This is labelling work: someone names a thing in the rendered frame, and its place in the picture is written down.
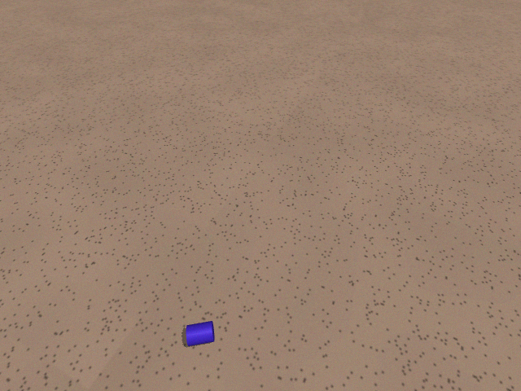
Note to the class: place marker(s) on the can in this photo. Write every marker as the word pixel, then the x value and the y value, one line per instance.
pixel 199 333

